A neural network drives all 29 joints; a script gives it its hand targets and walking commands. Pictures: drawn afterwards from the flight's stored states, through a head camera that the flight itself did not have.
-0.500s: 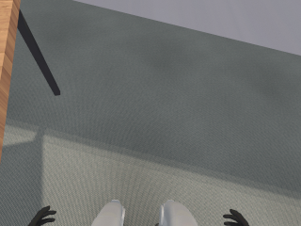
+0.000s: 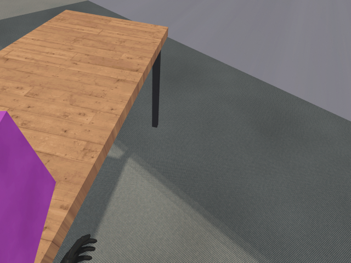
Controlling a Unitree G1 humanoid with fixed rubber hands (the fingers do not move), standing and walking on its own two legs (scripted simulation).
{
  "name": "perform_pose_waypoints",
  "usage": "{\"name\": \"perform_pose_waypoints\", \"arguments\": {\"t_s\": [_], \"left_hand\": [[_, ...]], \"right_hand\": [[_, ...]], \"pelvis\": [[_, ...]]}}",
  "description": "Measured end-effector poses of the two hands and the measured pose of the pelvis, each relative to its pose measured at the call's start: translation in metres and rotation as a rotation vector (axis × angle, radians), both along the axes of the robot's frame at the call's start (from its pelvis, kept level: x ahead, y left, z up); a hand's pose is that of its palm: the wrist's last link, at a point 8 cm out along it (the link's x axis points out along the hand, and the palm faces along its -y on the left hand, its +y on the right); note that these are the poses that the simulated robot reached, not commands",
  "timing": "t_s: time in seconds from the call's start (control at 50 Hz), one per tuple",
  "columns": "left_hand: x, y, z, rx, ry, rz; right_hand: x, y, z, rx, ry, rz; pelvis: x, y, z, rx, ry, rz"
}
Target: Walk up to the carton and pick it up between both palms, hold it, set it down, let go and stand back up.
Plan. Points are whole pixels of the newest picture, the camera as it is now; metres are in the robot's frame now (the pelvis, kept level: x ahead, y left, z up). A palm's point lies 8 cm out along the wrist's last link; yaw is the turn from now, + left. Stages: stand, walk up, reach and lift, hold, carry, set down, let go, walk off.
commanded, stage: walk up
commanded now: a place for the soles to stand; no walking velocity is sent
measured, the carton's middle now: out of the picture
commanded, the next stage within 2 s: none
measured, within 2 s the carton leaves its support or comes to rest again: neither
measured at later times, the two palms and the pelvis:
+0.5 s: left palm out of the picture +0.07 +0.21 -0.11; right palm (290, 223) +0.26 -0.34 -0.12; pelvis +0.07 -0.09 -0.03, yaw +23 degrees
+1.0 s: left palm out of the picture -0.08 +0.17 -0.12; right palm (246, 199) +0.31 -0.21 -0.09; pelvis +0.06 -0.08 +0.00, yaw +47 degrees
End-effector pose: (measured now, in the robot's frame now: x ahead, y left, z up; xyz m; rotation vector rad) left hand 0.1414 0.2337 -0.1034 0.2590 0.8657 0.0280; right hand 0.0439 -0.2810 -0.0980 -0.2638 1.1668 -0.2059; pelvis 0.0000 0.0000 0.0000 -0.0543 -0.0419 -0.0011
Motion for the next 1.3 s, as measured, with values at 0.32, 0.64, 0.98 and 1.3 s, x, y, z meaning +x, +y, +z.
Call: {"name": "perform_pose_waypoints", "arguments": {"t_s": [0.32, 0.64, 0.98, 1.3], "left_hand": [[-0.027, 0.013, -0.029, -0.046, 0.084, 0.287], [-0.124, -0.035, 0.010, 0.135, 0.136, 0.655], [-0.221, -0.058, -0.014, -0.039, 0.176, 0.934], [-0.241, -0.075, 0.019, 0.085, 0.098, 1.126]], "right_hand": [[0.068, -0.039, 0.020, -0.175, 0.036, 0.201], [0.271, -0.025, -0.020, -0.034, -0.100, 0.650], [0.269, 0.066, 0.010, -0.034, -0.059, 0.882], [0.298, 0.125, -0.020, 0.059, -0.032, 1.068]], "pelvis": [[0.043, -0.045, -0.006, 0.049, 0.008, 0.254], [0.067, -0.098, -0.015, 0.017, -0.017, 0.543], [0.057, -0.083, 0.001, 0.044, 0.017, 0.808], [0.071, -0.074, -0.003, 0.029, -0.001, 1.012]]}}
